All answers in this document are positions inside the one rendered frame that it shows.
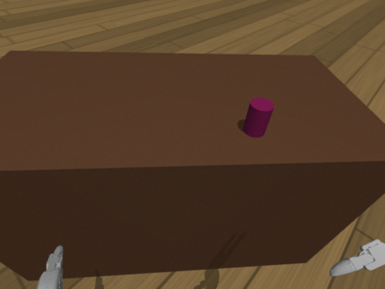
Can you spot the can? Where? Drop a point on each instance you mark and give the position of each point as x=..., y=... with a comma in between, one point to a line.
x=258, y=117

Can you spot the left robot hand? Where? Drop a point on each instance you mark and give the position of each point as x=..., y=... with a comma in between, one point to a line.
x=52, y=277

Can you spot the right robot hand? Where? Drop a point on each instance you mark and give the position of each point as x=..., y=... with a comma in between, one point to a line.
x=372, y=256

